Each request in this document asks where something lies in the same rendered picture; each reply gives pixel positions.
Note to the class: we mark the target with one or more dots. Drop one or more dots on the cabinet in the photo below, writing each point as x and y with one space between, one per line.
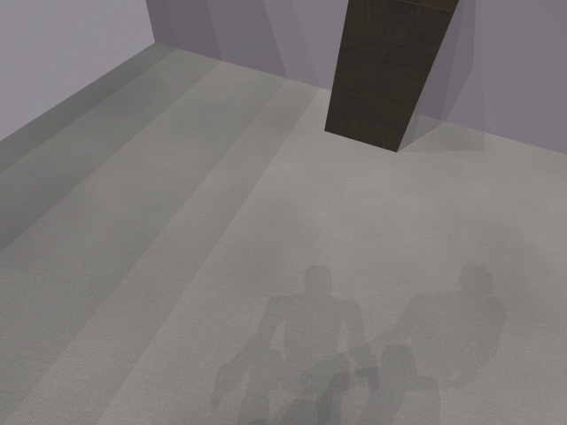
386 53

